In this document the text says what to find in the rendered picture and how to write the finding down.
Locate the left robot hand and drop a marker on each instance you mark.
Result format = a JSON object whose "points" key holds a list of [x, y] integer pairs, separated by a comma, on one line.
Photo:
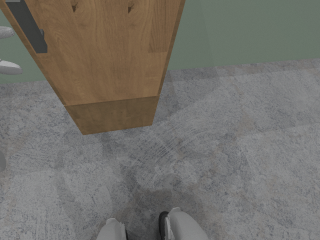
{"points": [[6, 67]]}

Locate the robot thigh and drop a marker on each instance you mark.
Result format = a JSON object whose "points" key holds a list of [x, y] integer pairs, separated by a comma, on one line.
{"points": [[181, 226], [112, 231]]}

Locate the handle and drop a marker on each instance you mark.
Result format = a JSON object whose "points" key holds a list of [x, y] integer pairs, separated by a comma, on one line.
{"points": [[28, 25]]}

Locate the robot right thigh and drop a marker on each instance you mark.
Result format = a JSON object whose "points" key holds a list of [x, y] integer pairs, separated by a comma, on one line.
{"points": [[181, 226]]}

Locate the robot left thigh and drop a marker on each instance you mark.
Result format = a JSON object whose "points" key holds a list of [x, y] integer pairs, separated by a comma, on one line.
{"points": [[112, 231]]}

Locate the cupboard door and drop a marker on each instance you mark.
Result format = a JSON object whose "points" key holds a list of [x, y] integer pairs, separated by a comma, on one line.
{"points": [[104, 50]]}

